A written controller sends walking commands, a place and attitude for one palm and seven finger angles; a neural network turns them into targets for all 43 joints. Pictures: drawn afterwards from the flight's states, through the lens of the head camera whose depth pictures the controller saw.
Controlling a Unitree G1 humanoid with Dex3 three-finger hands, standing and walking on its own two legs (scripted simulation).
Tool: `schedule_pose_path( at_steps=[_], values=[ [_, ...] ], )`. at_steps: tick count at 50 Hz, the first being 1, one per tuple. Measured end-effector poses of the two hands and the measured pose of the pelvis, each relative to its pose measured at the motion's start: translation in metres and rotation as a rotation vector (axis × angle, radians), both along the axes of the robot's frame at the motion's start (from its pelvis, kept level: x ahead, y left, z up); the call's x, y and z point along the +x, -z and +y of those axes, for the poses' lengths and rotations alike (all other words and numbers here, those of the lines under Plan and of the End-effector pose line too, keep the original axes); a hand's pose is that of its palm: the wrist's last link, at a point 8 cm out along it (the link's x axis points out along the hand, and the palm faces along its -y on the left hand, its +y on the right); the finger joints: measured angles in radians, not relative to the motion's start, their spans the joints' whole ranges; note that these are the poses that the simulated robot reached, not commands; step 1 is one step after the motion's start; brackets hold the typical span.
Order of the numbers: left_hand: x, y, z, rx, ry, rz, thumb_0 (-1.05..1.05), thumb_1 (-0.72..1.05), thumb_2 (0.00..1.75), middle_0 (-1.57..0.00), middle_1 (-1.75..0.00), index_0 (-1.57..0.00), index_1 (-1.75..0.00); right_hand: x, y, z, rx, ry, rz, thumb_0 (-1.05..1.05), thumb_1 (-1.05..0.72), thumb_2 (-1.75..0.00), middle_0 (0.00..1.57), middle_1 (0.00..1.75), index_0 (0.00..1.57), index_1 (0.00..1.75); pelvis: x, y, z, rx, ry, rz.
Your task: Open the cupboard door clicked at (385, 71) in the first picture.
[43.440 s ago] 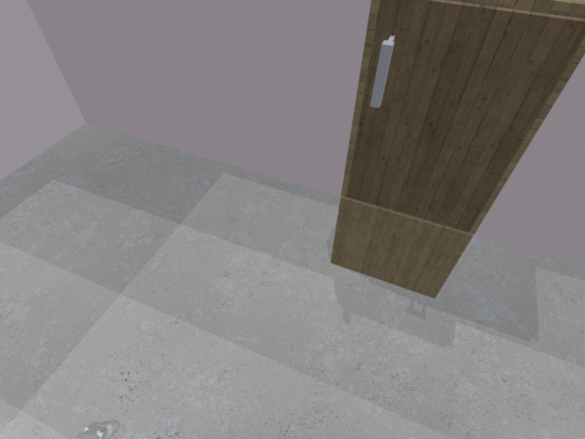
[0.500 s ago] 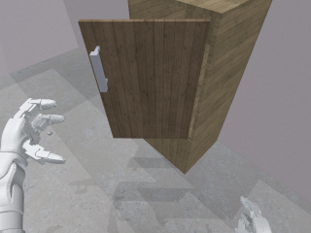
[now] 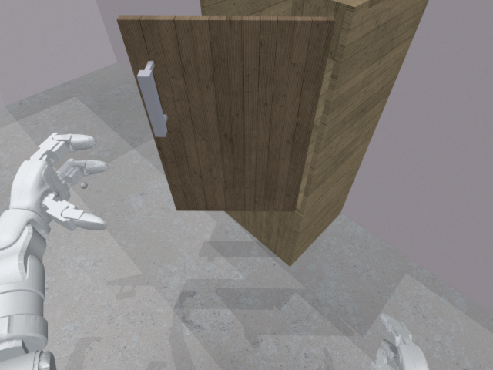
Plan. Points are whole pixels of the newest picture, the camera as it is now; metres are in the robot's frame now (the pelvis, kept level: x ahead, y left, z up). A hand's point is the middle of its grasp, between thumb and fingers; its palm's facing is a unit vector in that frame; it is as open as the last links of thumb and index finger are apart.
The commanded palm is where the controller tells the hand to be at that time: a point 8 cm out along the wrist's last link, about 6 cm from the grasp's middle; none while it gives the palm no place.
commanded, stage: move the hooked fingers beside the handle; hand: left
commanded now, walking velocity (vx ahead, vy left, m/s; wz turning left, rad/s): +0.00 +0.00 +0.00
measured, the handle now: (155, 100) +0.60 +0.24 +0.11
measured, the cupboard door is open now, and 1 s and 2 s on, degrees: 44 44 44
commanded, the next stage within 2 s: none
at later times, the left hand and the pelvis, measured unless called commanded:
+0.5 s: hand (98, 151) +0.42 +0.29 +0.13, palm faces +0.06 -1.00 +0.00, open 14.0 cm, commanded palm +0.40 +0.33 +0.12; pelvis +0.01 +0.02 -0.01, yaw -1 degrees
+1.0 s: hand (110, 125) +0.50 +0.29 +0.12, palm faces +0.06 -1.00 +0.00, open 13.9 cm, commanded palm +0.48 +0.34 +0.12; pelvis +0.01 +0.02 -0.02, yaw -2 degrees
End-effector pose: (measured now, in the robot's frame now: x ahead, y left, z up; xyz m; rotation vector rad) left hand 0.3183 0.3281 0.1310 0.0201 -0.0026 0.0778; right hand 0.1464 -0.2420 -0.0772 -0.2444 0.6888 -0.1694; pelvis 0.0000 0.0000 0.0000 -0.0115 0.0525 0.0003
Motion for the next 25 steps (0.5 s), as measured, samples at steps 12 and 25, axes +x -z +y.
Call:
schedule_pose_path(
  at_steps=[12, 25],
  values=[
    [0.044, 0.006, 0.007, -0.013, 0.006, 0.000, -0.01, -0.50, 0.30, -0.30, -1.20, -0.30, -1.20, -0.042, 0.012, -0.007, -0.023, 0.065, 0.148, 0.01, -0.90, -0.90, 0.20, 0.30, 0.20, 0.30, 0.005, 0.003, 0.010, -0.004, 0.018, 0.048],
    [0.080, 0.006, 0.011, -0.022, 0.020, -0.004, -0.01, -0.50, 0.30, -0.30, -1.20, -0.30, -1.20, -0.068, 0.020, -0.003, -0.033, 0.104, 0.262, 0.01, -0.90, -0.90, 0.20, 0.30, 0.20, 0.30, 0.008, 0.006, 0.018, -0.013, 0.021, 0.089]
  ],
)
